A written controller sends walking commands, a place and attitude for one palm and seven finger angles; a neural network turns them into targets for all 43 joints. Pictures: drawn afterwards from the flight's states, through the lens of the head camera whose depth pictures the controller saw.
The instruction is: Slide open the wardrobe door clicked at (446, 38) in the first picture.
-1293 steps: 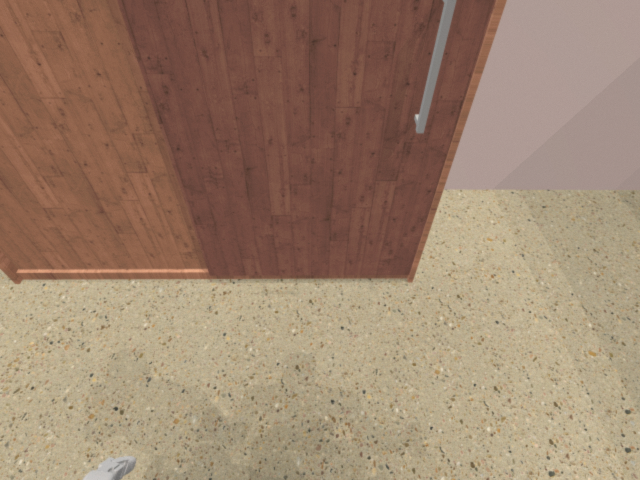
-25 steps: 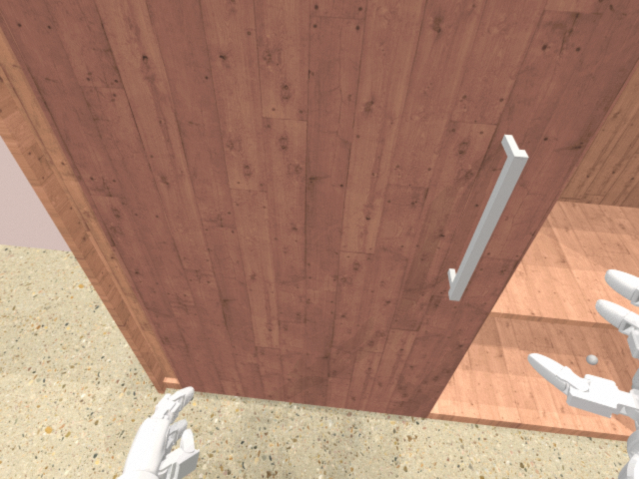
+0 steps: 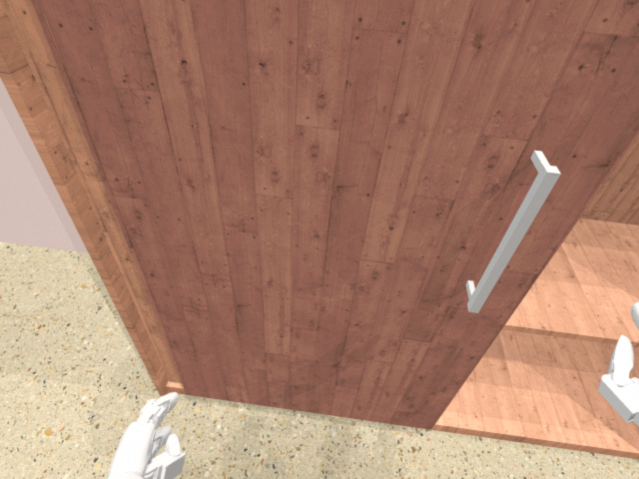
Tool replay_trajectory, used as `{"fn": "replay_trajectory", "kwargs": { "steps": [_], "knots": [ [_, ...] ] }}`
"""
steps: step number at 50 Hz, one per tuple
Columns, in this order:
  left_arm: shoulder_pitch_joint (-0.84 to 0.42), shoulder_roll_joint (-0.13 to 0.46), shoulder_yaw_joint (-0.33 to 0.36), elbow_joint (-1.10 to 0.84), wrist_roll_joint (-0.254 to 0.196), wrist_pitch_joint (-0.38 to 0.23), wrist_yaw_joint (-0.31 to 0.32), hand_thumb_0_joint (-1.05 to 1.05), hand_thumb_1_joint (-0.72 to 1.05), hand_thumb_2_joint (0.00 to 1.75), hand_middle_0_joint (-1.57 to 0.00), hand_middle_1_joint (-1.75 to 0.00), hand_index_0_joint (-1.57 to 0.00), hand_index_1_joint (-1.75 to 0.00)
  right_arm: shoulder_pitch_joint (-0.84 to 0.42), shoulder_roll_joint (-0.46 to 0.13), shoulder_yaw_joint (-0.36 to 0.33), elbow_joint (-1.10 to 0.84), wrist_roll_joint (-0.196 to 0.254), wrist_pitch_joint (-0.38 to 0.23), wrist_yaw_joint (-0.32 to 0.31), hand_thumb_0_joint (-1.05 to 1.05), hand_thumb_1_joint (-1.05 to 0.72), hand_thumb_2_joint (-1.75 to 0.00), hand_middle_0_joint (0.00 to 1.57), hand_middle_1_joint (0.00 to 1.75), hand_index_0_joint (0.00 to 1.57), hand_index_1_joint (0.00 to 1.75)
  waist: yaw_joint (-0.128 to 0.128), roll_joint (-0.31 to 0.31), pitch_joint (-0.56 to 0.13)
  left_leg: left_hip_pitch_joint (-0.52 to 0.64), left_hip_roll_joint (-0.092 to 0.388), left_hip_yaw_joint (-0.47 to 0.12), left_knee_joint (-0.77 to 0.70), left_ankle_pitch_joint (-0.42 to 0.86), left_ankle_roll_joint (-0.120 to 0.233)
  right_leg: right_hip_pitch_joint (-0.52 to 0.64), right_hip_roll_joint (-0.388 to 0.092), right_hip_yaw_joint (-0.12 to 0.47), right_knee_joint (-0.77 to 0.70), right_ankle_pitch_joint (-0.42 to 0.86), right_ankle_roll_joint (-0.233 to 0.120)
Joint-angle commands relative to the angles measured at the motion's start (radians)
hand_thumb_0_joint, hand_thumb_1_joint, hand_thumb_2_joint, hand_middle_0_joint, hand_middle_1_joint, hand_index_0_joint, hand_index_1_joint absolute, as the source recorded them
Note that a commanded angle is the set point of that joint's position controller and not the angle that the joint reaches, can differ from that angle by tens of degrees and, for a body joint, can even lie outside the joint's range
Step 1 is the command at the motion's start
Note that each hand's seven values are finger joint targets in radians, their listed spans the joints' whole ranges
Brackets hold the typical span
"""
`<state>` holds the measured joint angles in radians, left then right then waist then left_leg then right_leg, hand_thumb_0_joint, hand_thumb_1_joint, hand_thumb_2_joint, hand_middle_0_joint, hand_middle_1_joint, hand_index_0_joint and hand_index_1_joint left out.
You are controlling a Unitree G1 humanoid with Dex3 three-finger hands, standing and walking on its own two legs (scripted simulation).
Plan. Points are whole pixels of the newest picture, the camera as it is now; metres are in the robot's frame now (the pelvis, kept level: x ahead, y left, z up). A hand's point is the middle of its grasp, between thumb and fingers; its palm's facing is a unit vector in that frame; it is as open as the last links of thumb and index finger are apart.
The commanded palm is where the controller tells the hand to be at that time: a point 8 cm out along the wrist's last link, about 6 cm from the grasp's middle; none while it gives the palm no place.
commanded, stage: draw the hand back to the body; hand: right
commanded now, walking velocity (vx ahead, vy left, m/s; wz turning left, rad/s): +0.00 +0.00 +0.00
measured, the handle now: (502, 241) +0.44 -0.28 +0.08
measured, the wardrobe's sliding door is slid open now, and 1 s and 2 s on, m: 0.66 0.66 0.66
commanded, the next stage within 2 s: step back with the hand held close in 0.20 s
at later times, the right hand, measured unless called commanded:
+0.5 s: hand (590, 375) +0.18 -0.24 +0.15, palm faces +0.43 +0.80 -0.42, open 7.4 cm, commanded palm +0.13 -0.28 +0.17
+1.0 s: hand out of the picture +0.10 -0.32 +0.15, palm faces +0.49 +0.73 -0.47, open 7.4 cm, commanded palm +0.04 -0.35 +0.17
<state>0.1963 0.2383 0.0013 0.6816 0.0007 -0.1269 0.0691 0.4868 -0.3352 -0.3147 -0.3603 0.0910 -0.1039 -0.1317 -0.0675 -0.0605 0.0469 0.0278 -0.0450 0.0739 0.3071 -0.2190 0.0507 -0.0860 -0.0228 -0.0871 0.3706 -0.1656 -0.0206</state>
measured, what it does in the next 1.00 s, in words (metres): shifts its weight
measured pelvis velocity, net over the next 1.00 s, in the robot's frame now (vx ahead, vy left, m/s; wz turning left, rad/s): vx -0.08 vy -0.04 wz -0.06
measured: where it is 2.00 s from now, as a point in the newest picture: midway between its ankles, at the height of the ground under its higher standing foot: outside the picture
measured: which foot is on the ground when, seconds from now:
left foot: down 0.00-1.00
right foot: down 0.00-1.00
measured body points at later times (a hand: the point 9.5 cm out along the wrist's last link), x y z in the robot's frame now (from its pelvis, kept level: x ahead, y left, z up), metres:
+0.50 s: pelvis -0.01 +0.02 -0.01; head -0.02 +0.04 +0.44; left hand +0.18 +0.25 -0.09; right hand +0.15 -0.28 +0.18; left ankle -0.02 +0.08 -0.75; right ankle +0.03 -0.11 -0.75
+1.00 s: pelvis -0.08 -0.04 -0.02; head -0.06 -0.05 +0.43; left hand +0.10 +0.18 -0.10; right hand +0.07 -0.36 +0.17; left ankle -0.02 +0.07 -0.75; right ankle +0.03 -0.11 -0.74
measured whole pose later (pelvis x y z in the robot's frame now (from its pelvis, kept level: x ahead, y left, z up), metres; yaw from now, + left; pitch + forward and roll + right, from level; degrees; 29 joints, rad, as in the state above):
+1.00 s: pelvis -0.08 -0.04 -0.02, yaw -4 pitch -2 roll +2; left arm 0.22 0.22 -0.02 0.59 -0.01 -0.08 0.10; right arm 0.52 -0.41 -0.41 -0.48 0.03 -0.19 -0.16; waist -0.02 -0.04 0.06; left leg -0.30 -0.06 -0.03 0.54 -0.23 0.01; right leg -0.40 0.03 -0.06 0.52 -0.12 -0.09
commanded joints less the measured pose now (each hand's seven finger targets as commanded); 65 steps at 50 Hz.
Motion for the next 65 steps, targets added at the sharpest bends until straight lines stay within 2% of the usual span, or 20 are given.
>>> {"fn": "replay_trajectory", "kwargs": {
  "steps": [1,15,16,17,18,19,22,25,29,32,36,40,45,48,54,57,60,62,63,65],
  "knots": [
    [-0.15,0.102,0.037,-0.163,-0.004,-0.061,0.011,0.0,0.9,0.9,-0.2,-0.3,-0.2,-0.3,-0.104,-0.191,-0.109,-0.224,-0.002,-0.076,-0.019,0.0,-0.9,-0.9,0.2,0.3,0.2,0.3,0.007,-0.002,-0.052,-0.122,0.042,-0.089,-0.079,0.123,-0.036,0.074,0.003,0.048,-0.026,0.112,-0.007],
    [-0.156,0.098,0.043,-0.157,-0.005,-0.066,0.017,0.0,0.9,0.9,-0.2,-0.3,-0.2,-0.3,-0.074,-0.198,-0.121,-0.204,0.005,-0.096,-0.015,0.0,-0.9,-0.9,0.2,0.3,0.2,0.3,0.003,0.031,-0.046,-0.131,0.056,-0.11,-0.085,0.169,-0.051,0.079,0.01,0.032,-0.007,0.118,-0.017],
    [-0.16,0.1,0.043,-0.157,-0.005,-0.067,0.02,0.0,0.9,0.9,-0.2,-0.3,-0.2,-0.3,-0.152,-0.238,-0.149,-0.249,0.005,-0.101,-0.021,0.0,-0.9,-0.9,0.2,0.3,0.2,0.3,0.005,0.025,-0.064,-0.127,0.057,-0.112,-0.083,0.176,-0.052,0.086,0.013,0.032,-0.002,0.12,-0.017],
    [-0.154,0.099,0.018,-0.198,-0.023,-0.047,0.013,0.0,0.9,0.9,-0.2,-0.3,-0.2,-0.3,-0.304,-0.4,-0.291,-0.322,0.001,-0.145,-0.03,0.0,-0.9,-0.9,0.2,0.3,0.2,0.3,0.026,-0.015,0.035,-0.246,0.114,-0.18,-0.111,0.267,-0.082,0.003,-0.009,0.058,0.046,0.067,-0.018],
    [-0.147,0.087,0.022,-0.163,-0.01,-0.03,0.016,0.0,0.9,0.9,-0.2,-0.3,-0.2,-0.3,-0.107,-0.255,-0.187,-0.18,0.001,-0.128,-0.013,0.0,-0.9,-0.9,0.2,0.3,0.2,0.3,0.036,0.117,0.02,-0.282,0.153,-0.151,-0.079,0.391,-0.084,-0.022,-0.021,0.075,0.105,0.108,-0.018],
    [-0.14,0.09,0.026,-0.186,-0.014,-0.015,0.01,0.0,0.9,0.9,-0.2,-0.3,-0.2,-0.3,-0.024,-0.198,-0.143,-0.139,-0.005,-0.11,-0.002,0.0,-0.9,-0.9,0.2,0.3,0.2,0.3,0.032,0.178,-0.036,-0.267,0.165,-0.147,-0.043,0.51,-0.108,-0.024,-0.016,0.06,0.137,0.13,-0.019],
    [-0.128,0.097,0.031,-0.222,-0.026,0.014,0.013,0.0,0.9,0.9,-0.2,-0.3,-0.2,-0.3,0.008,-0.199,-0.133,-0.224,-0.009,-0.105,-0.004,0.0,-0.9,-0.9,0.2,0.3,0.2,0.3,0.034,0.078,-0.18,-0.19,0.188,-0.138,0.05,0.599,-0.12,-0.041,-0.02,0.05,0.151,0.177,-0.02],
    [-0.123,0.101,0.032,-0.24,-0.028,0.037,0.022,0.0,0.9,0.9,-0.2,-0.3,-0.2,-0.3,0.027,-0.24,-0.167,-0.281,-0.01,-0.093,-0.023,0.0,-0.9,-0.9,0.2,0.3,0.2,0.3,0.035,0.043,-0.2,-0.234,0.176,-0.14,0.063,0.463,-0.107,-0.036,-0.04,0.058,0.153,0.241,-0.018],
    [-0.125,0.096,0.033,-0.258,-0.031,0.06,0.035,0.0,0.9,0.9,-0.2,-0.3,-0.2,-0.3,0.042,-0.279,-0.205,-0.313,-0.007,-0.082,-0.041,0.0,-0.9,-0.9,0.2,0.3,0.2,0.3,0.04,0.074,-0.179,-0.28,0.182,-0.162,0.059,0.34,-0.073,-0.069,-0.042,0.078,0.164,0.201,-0.012],
    [-0.122,0.109,0.035,-0.262,-0.028,0.062,0.044,0.0,0.9,0.9,-0.2,-0.3,-0.2,-0.3,0.032,-0.297,-0.219,-0.334,-0.006,-0.089,-0.051,0.0,-0.9,-0.9,0.2,0.3,0.2,0.3,0.041,0.034,-0.149,-0.314,0.158,-0.166,0.048,0.153,-0.054,-0.102,-0.059,0.114,0.123,0.142,-0.015],
    [-0.117,0.123,0.028,-0.272,-0.025,0.052,0.048,0.0,0.9,0.9,-0.2,-0.3,-0.2,-0.3,0.022,-0.271,-0.205,-0.316,-0.017,-0.104,-0.059,0.0,-0.9,-0.9,0.2,0.3,0.2,0.3,0.038,-0.017,-0.088,-0.286,0.085,-0.137,0.067,-0.128,-0.044,-0.251,-0.108,0.198,-0.018,-0.145,-0.035],
    [-0.105,0.14,0.033,-0.274,-0.021,0.028,0.048,0.0,0.9,0.9,-0.2,-0.3,-0.2,-0.3,0.002,-0.237,-0.196,-0.3,-0.045,-0.127,-0.062,0.0,-0.9,-0.9,0.2,0.3,0.2,0.3,0.035,-0.076,-0.085,-0.154,0.032,-0.107,0.183,-0.144,-0.048,-0.432,-0.151,0.263,-0.139,-0.439,-0.063],
    [-0.104,0.133,0.04,-0.27,-0.016,-0.004,0.044,0.0,0.9,0.9,-0.2,-0.3,-0.2,-0.3,0.016,-0.244,-0.22,-0.322,-0.059,-0.147,-0.054,0.0,-0.9,-0.9,0.2,0.3,0.2,0.3,0.026,-0.084,-0.147,-0.062,-0.009,-0.098,0.291,-0.062,-0.048,-0.483,-0.175,0.301,-0.189,-0.492,-0.079],
    [-0.099,0.133,0.045,-0.263,-0.011,-0.014,0.041,0.0,0.9,0.9,-0.2,-0.3,-0.2,-0.3,0.013,-0.249,-0.232,-0.343,-0.062,-0.156,-0.049,0.0,-0.9,-0.9,0.2,0.3,0.2,0.3,0.032,-0.045,-0.143,-0.061,-0.002,-0.139,0.268,-0.055,-0.037,-0.507,-0.159,0.289,-0.151,-0.504,-0.08],
    [-0.077,0.109,0.042,-0.229,-0.002,-0.019,0.034,0.0,0.9,0.9,-0.2,-0.3,-0.2,-0.3,-0.079,-0.238,-0.2,-0.355,-0.052,-0.157,-0.055,0.0,-0.9,-0.9,0.2,0.3,0.2,0.3,0.055,0.11,-0.107,-0.391,0.135,-0.343,0.082,-0.133,0.032,-0.29,-0.065,0.202,0.093,-0.33,-0.025],
    [-0.094,0.119,0.043,-0.224,-0.003,-0.026,0.04,0.0,0.9,0.9,-0.2,-0.3,-0.2,-0.3,-0.135,-0.25,-0.2,-0.377,-0.057,-0.163,-0.063,0.0,-0.9,-0.9,0.2,0.3,0.2,0.3,0.052,0.028,-0.119,-0.411,0.089,-0.283,0.14,-0.144,0.004,-0.268,-0.096,0.239,0.035,-0.351,-0.032],
    [-0.114,0.132,0.05,-0.245,-0.001,-0.035,0.042,0.0,0.9,0.9,-0.2,-0.3,-0.2,-0.3,-0.104,-0.236,-0.227,-0.373,-0.07,-0.174,-0.054,0.0,-0.9,-0.9,0.2,0.3,0.2,0.3,0.03,-0.167,-0.163,-0.121,-0.048,-0.119,0.492,-0.131,-0.048,-0.538,-0.238,0.365,-0.234,-0.596,-0.087],
    [-0.111,0.113,0.06,-0.249,0.003,-0.039,0.032,0.0,0.9,0.9,-0.2,-0.3,-0.2,-0.3,-0.08,-0.283,-0.263,-0.384,-0.053,-0.178,-0.05,0.0,-0.9,-0.9,0.2,0.3,0.2,0.3,0.026,-0.118,-0.199,-0.137,-0.061,-0.105,0.593,-0.205,-0.042,-0.489,-0.261,0.343,-0.25,-0.464,-0.081],
    [-0.112,0.106,0.06,-0.247,0.003,-0.041,0.023,0.0,0.9,0.9,-0.2,-0.3,-0.2,-0.3,-0.019,-0.252,-0.243,-0.354,-0.04,-0.176,-0.046,0.0,-0.9,-0.9,0.2,0.3,0.2,0.3,0.027,-0.086,-0.19,-0.182,-0.052,-0.101,0.568,-0.251,-0.035,-0.432,-0.264,0.296,-0.235,-0.404,-0.07],
    [-0.121,0.107,0.056,-0.242,-0.001,-0.041,0.007,0.0,0.9,0.9,-0.2,-0.3,-0.2,-0.3,0.02,-0.232,-0.221,-0.348,-0.021,-0.178,-0.041,0.0,-0.9,-0.9,0.2,0.3,0.2,0.3,0.031,-0.121,-0.176,-0.178,-0.055,-0.069,0.462,-0.298,-0.023,-0.398,-0.256,0.218,-0.252,-0.414,-0.025]
  ]
}}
